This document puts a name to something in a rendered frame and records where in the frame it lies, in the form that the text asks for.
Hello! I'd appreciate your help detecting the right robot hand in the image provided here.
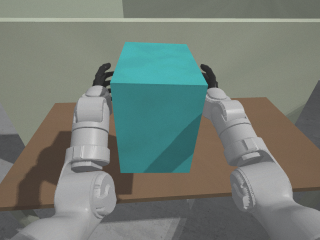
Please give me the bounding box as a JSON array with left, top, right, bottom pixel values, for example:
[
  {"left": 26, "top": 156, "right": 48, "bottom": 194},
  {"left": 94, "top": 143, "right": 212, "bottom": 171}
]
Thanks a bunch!
[{"left": 200, "top": 64, "right": 218, "bottom": 89}]

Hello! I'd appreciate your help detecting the robot left upper arm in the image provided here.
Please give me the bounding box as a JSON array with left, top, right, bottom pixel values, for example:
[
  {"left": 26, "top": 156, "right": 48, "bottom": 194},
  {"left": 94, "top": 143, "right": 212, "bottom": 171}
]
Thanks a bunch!
[{"left": 10, "top": 170, "right": 117, "bottom": 240}]

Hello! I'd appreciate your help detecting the robot right upper arm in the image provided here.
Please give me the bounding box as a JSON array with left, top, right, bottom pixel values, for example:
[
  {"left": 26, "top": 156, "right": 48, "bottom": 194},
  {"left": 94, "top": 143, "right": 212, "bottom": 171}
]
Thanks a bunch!
[{"left": 230, "top": 160, "right": 320, "bottom": 240}]

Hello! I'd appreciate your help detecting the right robot forearm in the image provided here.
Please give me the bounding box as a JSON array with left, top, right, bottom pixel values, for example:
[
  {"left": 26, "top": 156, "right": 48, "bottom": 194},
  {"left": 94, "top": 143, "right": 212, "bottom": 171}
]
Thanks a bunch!
[{"left": 202, "top": 87, "right": 293, "bottom": 197}]

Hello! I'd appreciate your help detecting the carton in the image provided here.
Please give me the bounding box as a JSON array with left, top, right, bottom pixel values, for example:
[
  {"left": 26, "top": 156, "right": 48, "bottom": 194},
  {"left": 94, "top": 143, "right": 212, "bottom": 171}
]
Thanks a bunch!
[{"left": 110, "top": 42, "right": 208, "bottom": 173}]

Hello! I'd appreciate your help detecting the table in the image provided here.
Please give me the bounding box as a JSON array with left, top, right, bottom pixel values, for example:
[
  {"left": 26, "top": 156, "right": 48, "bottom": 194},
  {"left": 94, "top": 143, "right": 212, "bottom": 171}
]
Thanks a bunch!
[{"left": 0, "top": 97, "right": 320, "bottom": 240}]

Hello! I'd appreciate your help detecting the left robot hand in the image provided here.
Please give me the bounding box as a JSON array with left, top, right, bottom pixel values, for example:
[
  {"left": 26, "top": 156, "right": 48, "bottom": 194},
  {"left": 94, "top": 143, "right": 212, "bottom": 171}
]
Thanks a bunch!
[{"left": 92, "top": 63, "right": 114, "bottom": 101}]

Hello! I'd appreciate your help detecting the left robot forearm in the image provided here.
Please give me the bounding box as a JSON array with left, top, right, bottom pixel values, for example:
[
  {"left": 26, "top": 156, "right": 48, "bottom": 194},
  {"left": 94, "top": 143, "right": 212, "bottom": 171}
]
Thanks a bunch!
[{"left": 54, "top": 85, "right": 113, "bottom": 209}]

